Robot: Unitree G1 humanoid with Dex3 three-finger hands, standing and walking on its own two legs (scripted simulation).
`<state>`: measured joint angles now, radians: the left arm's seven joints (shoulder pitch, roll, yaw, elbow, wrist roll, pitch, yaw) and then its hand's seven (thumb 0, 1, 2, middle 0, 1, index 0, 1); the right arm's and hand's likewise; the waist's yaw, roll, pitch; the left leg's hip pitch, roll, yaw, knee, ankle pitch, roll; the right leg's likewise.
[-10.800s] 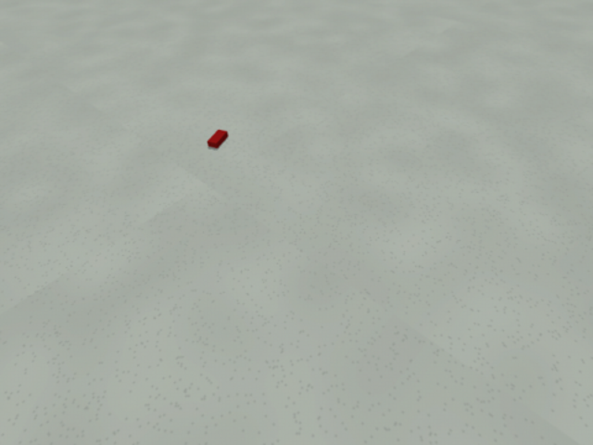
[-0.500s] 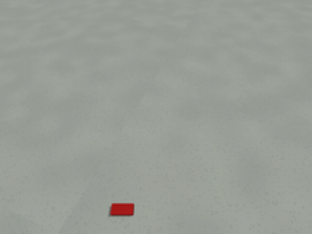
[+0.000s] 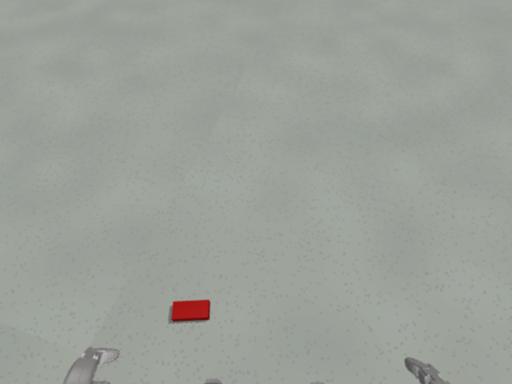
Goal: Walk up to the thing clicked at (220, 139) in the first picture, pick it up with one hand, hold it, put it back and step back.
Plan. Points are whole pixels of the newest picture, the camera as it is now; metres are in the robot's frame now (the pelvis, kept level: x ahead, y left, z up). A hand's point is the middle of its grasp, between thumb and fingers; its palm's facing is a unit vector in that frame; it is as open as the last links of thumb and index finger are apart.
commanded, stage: rise first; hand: left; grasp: from above
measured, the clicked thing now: (191, 310) +0.43 +0.25 -0.72
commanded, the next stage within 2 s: none
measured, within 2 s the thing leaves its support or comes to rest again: neither
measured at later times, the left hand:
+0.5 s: hand out of the picture +0.13 +0.27 -0.22, palm faces -0.21 -0.84 -0.50, open 14.2 cm
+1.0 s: hand (144, 355) +0.25 +0.31 -0.44, palm faces -0.48 -0.35 -0.80, open 14.2 cm
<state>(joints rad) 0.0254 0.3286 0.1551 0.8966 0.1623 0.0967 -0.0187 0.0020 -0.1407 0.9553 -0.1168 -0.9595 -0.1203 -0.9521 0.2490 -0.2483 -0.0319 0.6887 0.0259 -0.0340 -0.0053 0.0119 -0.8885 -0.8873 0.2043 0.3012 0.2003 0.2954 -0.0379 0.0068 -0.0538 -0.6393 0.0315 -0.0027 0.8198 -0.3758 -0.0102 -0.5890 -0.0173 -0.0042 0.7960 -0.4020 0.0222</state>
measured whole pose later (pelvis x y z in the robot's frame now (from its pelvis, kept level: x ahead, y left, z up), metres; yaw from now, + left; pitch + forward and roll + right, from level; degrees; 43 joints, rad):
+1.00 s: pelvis -0.08 +0.00 -0.30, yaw -3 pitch +34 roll -4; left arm -0.40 0.58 0.18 0.86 0.83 -0.22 0.10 0.00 -0.57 1.01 -0.11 -1.02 -0.10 -1.03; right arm 0.05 -0.28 -0.06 0.70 -0.03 -0.12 0.06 0.01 -0.93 -0.90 0.20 0.30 0.20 0.30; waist -0.01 0.01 -0.12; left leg -1.99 0.04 -0.09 2.05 -0.65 -0.02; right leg -1.92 0.01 -0.03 2.03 -0.70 0.02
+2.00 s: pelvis -0.08 +0.00 -0.41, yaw -8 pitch +33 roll -8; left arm -0.80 0.82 0.20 1.35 1.30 -0.37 0.39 0.00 -0.48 0.95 -0.13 -0.97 -0.14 -0.95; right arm 0.05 -0.26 0.02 0.77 -0.17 0.00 0.13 0.01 -0.91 -0.89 0.20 0.30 0.20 0.30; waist -0.14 -0.05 -0.03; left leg -2.33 0.03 -0.17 2.43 -0.68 -0.02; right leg -2.22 0.04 -0.08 2.36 -0.72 0.05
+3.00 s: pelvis -0.08 +0.00 -0.43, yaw -10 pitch +32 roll -10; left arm -0.89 0.89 0.20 1.47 1.31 -0.34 0.43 0.00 -0.44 0.93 -0.18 -0.94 -0.18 -0.94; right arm 0.07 -0.27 0.09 0.77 -0.20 -0.02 0.14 0.00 -0.91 -0.89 0.20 0.30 0.20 0.30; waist -0.21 -0.06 0.01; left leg -2.36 0.02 -0.20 2.48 -0.69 -0.03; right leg -2.24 0.05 -0.10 2.40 -0.72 0.05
